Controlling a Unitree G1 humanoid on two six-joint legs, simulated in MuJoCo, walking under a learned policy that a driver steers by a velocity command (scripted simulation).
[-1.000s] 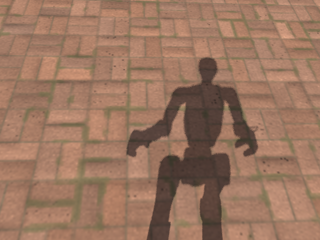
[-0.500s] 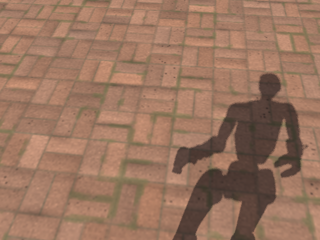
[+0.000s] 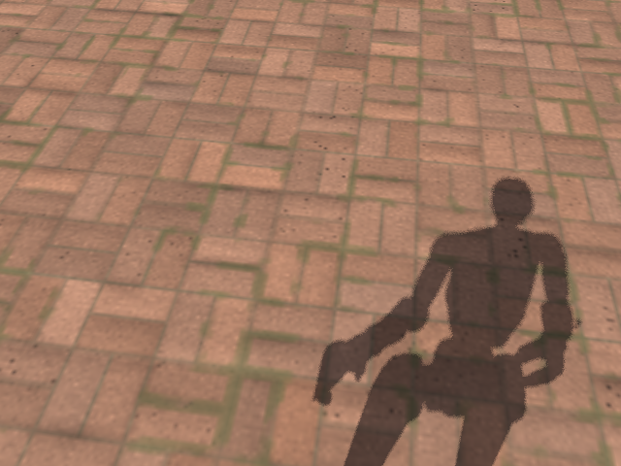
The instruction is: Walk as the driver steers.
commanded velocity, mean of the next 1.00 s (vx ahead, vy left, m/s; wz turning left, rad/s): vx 0.41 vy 0.00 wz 0.00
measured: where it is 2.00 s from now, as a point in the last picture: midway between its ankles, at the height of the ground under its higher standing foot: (352, 280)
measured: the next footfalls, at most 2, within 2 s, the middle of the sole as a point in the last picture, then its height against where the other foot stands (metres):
left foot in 0.68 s outside the picture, level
right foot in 1.20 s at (398, 376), level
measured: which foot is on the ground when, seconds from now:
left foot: down 0.00-0.18, up 0.20-0.66, down 0.68-1.00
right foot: down 0.00-0.68, up 0.70-1.00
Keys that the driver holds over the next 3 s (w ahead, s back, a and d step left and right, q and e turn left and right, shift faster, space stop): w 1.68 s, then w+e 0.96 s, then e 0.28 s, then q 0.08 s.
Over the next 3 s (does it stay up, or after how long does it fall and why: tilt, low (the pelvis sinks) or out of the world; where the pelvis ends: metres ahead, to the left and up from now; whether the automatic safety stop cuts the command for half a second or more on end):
stays up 1.48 -0.18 0.00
